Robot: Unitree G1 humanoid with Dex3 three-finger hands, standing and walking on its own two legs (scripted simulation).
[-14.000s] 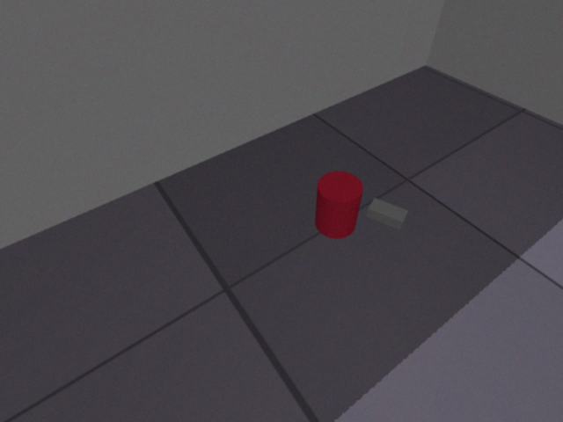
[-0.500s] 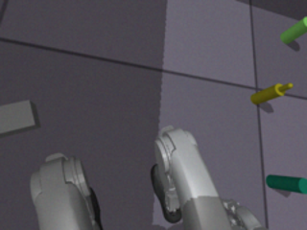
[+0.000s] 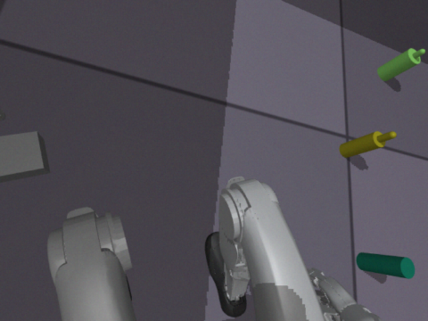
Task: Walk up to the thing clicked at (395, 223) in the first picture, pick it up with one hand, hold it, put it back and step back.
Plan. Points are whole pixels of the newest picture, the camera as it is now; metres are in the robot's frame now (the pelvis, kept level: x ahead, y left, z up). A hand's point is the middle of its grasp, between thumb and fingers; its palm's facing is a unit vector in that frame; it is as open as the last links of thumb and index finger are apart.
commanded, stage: rest palm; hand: left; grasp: from above
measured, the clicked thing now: out of the picture +0.44 +0.36 -0.28
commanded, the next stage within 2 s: close in 1.42 s
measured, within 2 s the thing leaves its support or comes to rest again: neither
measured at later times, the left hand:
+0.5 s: hand out of the picture +0.44 +0.35 -0.24, palm faces -0.46 -0.13 -0.88, open 14.3 cm
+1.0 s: hand out of the picture +0.42 +0.35 -0.25, palm faces -0.45 -0.13 -0.88, open 14.4 cm
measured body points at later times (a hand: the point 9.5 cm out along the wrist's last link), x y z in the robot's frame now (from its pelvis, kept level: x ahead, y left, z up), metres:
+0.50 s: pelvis +0.01 +0.00 -0.01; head +0.27 +0.11 +0.33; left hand +0.46 +0.35 -0.19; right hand +0.06 -0.26 -0.09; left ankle +0.07 +0.13 -0.28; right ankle +0.10 -0.13 -0.28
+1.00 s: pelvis +0.00 +0.00 -0.02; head +0.26 +0.13 +0.33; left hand +0.44 +0.35 -0.20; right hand +0.10 -0.26 -0.09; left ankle +0.07 +0.13 -0.28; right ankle +0.10 -0.13 -0.28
